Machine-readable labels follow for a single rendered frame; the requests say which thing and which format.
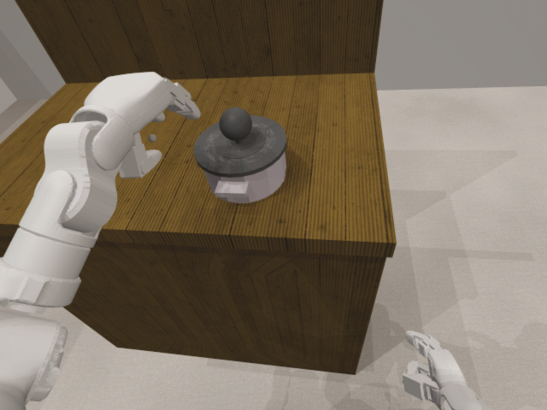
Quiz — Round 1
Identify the left robot upper arm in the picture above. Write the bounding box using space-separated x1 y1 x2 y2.
0 310 68 410

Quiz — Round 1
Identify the robot right forearm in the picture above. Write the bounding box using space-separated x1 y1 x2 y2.
438 384 491 410

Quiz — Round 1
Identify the right robot hand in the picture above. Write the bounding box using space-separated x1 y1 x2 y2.
403 331 468 408

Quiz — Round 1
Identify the lid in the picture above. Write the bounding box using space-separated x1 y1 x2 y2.
194 115 286 178

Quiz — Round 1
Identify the left robot hand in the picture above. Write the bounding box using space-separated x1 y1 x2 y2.
84 72 201 179

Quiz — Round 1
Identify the pot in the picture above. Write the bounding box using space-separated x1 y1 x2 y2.
204 152 286 203

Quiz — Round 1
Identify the knob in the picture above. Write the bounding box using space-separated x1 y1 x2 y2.
219 107 252 141

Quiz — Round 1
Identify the table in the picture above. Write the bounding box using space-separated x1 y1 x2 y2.
0 0 397 375

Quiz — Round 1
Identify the robot left forearm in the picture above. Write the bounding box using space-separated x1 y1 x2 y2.
0 105 134 313

